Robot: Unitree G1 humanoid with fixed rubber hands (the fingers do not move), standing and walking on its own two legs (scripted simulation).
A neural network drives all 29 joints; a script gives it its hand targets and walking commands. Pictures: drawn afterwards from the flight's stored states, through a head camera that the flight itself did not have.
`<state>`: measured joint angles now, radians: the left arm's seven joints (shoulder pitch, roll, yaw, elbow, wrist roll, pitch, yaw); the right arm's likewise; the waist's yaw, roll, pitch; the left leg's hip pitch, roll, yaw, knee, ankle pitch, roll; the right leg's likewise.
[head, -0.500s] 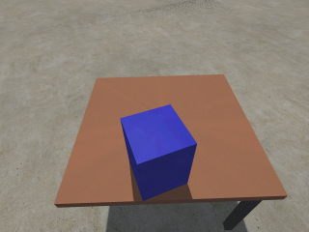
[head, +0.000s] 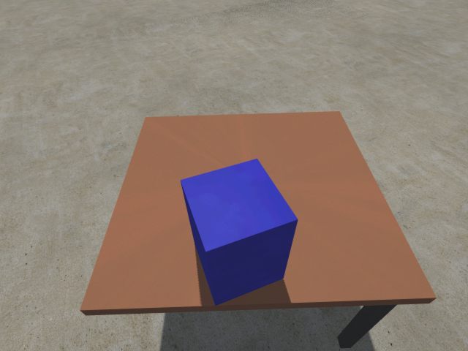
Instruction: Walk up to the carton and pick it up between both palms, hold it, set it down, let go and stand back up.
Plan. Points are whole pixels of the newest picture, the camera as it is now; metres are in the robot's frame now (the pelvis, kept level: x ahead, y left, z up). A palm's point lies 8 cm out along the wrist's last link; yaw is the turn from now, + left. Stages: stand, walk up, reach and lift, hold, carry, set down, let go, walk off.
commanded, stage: stand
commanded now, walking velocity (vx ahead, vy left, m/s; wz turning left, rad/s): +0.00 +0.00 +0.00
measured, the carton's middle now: (235, 233) +0.41 +0.01 -0.08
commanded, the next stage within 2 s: none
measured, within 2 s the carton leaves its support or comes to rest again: neither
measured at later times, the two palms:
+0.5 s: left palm out of the picture -0.01 +0.22 -0.14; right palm out of the picture -0.01 -0.23 -0.14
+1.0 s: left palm out of the picture -0.01 +0.22 -0.14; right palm out of the picture -0.02 -0.23 -0.14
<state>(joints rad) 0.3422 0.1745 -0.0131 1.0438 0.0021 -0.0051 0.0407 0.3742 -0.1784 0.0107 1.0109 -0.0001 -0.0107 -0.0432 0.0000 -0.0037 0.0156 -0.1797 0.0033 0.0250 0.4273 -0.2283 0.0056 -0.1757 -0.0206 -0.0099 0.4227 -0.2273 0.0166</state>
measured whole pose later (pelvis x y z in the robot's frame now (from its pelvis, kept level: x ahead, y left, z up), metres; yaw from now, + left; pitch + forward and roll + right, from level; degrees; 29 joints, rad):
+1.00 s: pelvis +0.01 +0.00 +0.00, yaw +0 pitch -1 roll +0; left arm 0.33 0.16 -0.01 1.07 0.00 -0.01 0.05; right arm 0.36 -0.17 0.01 1.05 0.00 -0.01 -0.05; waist 0.00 0.00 0.02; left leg -0.17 0.01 0.02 0.41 -0.23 0.00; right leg -0.16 -0.02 -0.01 0.41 -0.23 0.01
